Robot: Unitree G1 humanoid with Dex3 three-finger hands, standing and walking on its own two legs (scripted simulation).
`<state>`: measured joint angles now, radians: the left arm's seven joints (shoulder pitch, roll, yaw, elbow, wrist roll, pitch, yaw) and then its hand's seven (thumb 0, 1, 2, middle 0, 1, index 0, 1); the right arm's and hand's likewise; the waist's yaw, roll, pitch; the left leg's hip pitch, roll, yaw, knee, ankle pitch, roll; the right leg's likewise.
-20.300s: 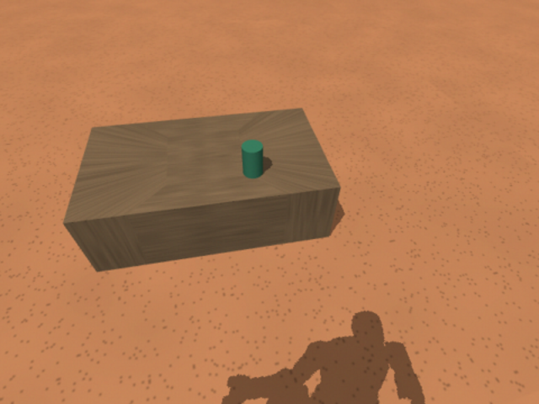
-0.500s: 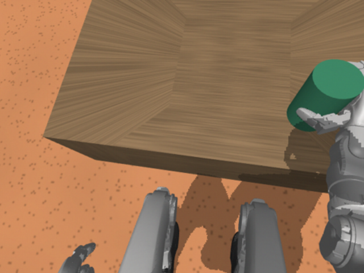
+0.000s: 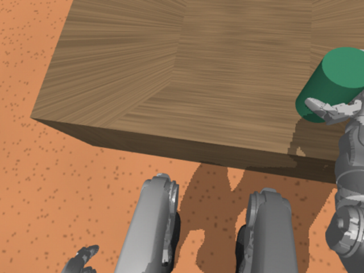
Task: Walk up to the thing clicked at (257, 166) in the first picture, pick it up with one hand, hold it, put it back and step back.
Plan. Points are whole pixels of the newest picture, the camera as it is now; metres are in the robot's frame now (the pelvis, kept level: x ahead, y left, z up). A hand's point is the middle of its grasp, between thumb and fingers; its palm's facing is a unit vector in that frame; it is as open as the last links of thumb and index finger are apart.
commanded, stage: lower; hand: right
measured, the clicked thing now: (329, 89) +0.51 -0.22 -0.04
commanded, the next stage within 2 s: loosen in 0.12 s
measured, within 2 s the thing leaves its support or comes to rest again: rests again in 1.14 s
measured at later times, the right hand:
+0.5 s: hand (339, 83) +0.52 -0.24 -0.03, palm faces +0.27 +0.96 -0.04, open 11.6 cm
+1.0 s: hand (348, 75) +0.53 -0.24 -0.01, palm faces +0.27 +0.96 -0.03, open 15.1 cm
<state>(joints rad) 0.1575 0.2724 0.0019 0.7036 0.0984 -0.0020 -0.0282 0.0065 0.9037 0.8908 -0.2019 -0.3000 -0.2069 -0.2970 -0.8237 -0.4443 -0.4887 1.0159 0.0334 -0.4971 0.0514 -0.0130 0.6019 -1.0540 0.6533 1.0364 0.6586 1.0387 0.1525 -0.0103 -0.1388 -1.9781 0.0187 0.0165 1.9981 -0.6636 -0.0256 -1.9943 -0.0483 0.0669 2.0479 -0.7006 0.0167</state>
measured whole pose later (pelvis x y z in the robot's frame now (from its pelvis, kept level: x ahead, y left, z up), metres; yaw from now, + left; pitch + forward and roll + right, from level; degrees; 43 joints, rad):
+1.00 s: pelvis -0.01 +0.00 -0.03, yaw +0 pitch +36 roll +3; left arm 0.17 0.29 0.01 0.68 0.08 0.06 -0.03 0.01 0.92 0.88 -0.21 -0.30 -0.21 -0.30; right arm -0.95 -0.50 -0.52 1.05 0.02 -0.46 0.08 -0.01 0.47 -0.27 0.39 0.34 0.40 0.34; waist 0.15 -0.01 -0.14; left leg -2.06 0.03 0.02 2.08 -0.66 -0.02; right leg -2.08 -0.03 0.08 2.13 -0.68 0.02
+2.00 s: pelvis +0.04 -0.01 +0.23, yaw -1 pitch +23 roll +4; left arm 0.28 0.25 -0.01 0.62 -0.04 0.13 0.04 0.01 0.90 0.90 -0.20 -0.29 -0.20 -0.29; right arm -0.45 -0.49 -0.32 0.93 -0.05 -0.01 -0.09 -0.01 0.52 -0.08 0.06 0.06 0.06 0.06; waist 0.09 -0.02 -0.12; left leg -1.06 -0.01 0.04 1.14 -0.47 -0.02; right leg -1.10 -0.08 0.04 1.23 -0.52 0.01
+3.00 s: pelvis +0.06 +0.01 +0.30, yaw -4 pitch +2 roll +0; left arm 0.22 0.25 0.00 0.68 0.07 0.00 0.08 0.01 0.90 0.90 -0.20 -0.30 -0.20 -0.30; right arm 0.29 -0.24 0.02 0.44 -0.06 0.07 -0.06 -0.01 0.54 -0.06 0.06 0.06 0.06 0.05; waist 0.00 -0.02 -0.02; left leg -0.45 0.03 0.04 0.80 -0.40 -0.01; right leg -0.45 -0.04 0.01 0.82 -0.41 0.03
